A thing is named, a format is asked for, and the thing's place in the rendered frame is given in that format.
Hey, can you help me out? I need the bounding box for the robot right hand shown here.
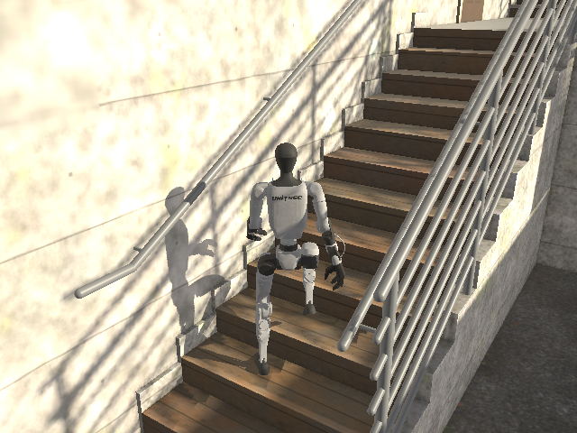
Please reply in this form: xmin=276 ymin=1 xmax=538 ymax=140
xmin=325 ymin=263 xmax=345 ymax=290

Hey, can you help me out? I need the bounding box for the robot left forearm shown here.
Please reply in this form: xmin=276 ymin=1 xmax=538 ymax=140
xmin=247 ymin=217 xmax=258 ymax=235

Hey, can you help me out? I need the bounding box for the humanoid robot head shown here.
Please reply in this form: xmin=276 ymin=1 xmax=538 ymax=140
xmin=271 ymin=143 xmax=302 ymax=187

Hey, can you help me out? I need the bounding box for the right robot shin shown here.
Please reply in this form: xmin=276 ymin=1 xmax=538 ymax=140
xmin=303 ymin=268 xmax=316 ymax=304

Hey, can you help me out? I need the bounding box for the robot left hand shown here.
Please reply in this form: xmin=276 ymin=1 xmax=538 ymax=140
xmin=246 ymin=228 xmax=267 ymax=241

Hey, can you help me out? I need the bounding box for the robot right upper arm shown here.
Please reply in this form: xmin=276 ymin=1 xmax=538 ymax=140
xmin=306 ymin=181 xmax=330 ymax=233

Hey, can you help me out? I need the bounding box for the robot right forearm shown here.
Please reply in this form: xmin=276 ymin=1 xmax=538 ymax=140
xmin=322 ymin=218 xmax=342 ymax=265

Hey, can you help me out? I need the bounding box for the robot left upper arm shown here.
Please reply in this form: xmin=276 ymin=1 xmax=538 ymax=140
xmin=249 ymin=182 xmax=268 ymax=229

